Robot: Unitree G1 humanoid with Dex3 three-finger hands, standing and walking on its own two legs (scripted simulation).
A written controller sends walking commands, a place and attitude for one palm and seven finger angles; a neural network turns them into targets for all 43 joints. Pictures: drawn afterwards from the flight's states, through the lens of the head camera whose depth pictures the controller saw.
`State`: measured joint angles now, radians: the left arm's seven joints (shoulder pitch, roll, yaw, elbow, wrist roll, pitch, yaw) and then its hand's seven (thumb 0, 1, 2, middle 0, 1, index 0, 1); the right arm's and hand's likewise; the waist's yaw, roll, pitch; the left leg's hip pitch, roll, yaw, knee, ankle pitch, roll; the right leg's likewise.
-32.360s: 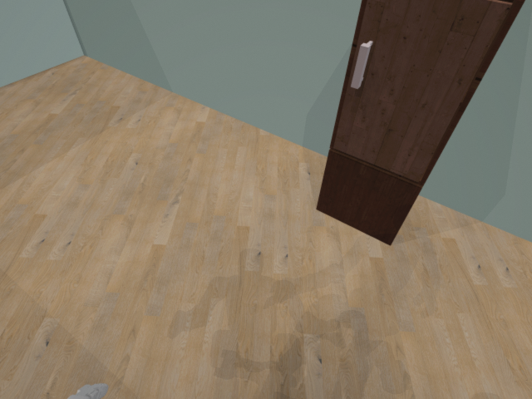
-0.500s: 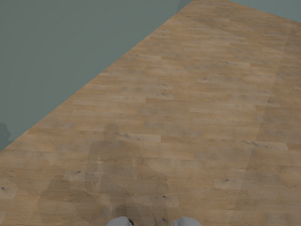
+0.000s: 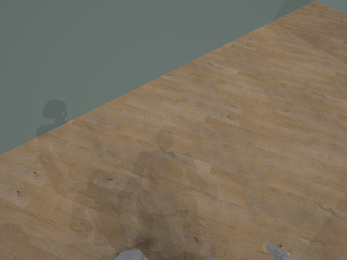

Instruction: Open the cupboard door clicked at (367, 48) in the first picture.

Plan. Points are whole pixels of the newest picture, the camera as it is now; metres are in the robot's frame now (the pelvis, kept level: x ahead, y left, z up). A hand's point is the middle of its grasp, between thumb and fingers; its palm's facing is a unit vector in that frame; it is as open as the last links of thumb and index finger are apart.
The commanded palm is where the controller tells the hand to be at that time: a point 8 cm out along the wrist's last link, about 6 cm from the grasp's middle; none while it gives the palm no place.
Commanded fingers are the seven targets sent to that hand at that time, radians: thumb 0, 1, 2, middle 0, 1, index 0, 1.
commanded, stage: turn to face it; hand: left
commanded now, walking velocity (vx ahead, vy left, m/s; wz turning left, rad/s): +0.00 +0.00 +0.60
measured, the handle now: out of the picture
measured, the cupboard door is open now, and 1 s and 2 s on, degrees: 46 46 46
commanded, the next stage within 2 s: none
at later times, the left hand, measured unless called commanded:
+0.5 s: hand out of the picture +0.04 +0.16 -0.15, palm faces +0.30 -0.93 -0.23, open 7.4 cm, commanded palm none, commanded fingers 0.00 0.90 0.90 -0.20 -0.30 -0.20 -0.30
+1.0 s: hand out of the picture +0.01 +0.15 -0.14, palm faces +0.56 -0.78 -0.28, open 7.4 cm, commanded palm none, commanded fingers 0.00 0.90 0.90 -0.20 -0.30 -0.20 -0.30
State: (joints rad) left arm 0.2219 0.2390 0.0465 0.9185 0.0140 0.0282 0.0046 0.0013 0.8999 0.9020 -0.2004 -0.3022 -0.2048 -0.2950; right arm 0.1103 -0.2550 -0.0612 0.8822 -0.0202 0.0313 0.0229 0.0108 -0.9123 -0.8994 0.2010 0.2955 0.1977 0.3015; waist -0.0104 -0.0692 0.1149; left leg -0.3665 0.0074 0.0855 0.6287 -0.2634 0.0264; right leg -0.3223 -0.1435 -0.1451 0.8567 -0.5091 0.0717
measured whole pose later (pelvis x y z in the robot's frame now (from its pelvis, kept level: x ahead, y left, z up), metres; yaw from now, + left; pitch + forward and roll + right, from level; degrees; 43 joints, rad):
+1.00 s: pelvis +0.05 -0.08 +0.01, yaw +36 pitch +1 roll +1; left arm 0.18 0.23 0.05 0.86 0.02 0.02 0.02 0.00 0.90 0.90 -0.20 -0.30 -0.20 -0.29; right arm 0.15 -0.26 -0.08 0.91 -0.02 0.09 0.03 0.01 -0.91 -0.90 0.20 0.30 0.20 0.30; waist -0.02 0.01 0.10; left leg -0.50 0.00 0.00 1.08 -0.47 -0.05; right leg -0.25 -0.08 -0.11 0.55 -0.31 0.02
